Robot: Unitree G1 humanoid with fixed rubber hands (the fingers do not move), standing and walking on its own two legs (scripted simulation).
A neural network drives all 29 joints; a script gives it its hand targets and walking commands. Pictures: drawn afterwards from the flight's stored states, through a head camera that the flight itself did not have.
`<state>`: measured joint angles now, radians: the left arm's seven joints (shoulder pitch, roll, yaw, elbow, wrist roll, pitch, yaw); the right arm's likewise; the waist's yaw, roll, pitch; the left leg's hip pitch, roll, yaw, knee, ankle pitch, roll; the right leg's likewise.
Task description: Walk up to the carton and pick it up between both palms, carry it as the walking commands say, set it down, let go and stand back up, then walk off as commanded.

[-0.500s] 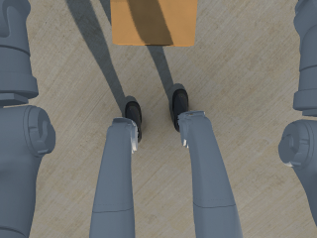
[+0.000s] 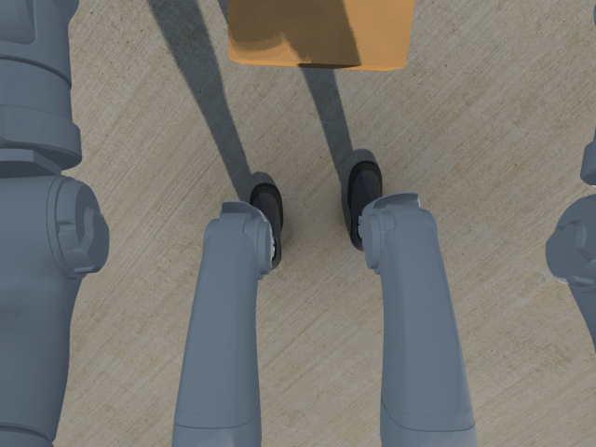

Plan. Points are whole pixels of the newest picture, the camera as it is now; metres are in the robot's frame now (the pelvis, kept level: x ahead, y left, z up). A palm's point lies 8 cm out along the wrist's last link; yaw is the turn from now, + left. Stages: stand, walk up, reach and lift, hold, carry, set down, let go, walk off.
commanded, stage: reach and lift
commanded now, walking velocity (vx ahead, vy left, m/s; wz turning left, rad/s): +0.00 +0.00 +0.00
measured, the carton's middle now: out of the picture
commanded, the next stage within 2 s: none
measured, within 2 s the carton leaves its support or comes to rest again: neither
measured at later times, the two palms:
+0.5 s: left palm out of the picture +0.58 +0.19 -0.31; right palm out of the picture +0.55 -0.26 -0.32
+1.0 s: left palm out of the picture +0.58 +0.18 -0.44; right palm out of the picture +0.55 -0.27 -0.41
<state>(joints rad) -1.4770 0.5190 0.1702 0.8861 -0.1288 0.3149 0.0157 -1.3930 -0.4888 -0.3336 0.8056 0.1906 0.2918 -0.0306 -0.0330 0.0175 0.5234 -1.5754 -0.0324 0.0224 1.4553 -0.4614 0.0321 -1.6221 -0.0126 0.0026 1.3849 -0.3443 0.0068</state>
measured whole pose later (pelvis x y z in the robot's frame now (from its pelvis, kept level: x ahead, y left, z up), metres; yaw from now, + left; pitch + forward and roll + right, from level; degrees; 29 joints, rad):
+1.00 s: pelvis +0.01 -0.01 -0.24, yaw +0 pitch +34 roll -1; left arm -1.52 0.55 0.02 1.02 -0.25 0.17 0.06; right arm -1.46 -0.47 -0.20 1.01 0.32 0.15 -0.08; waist -0.08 -0.06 0.52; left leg -2.21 -0.03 0.01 2.34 -0.72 0.02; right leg -2.29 -0.03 -0.03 2.25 -0.56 -0.02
